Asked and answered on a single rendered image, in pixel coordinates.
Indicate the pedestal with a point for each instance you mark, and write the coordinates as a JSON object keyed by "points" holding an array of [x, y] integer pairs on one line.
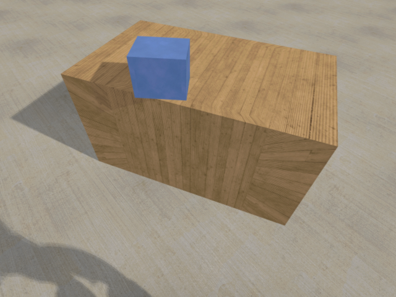
{"points": [[259, 124]]}

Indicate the carton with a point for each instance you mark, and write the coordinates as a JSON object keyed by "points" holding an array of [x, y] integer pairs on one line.
{"points": [[160, 67]]}

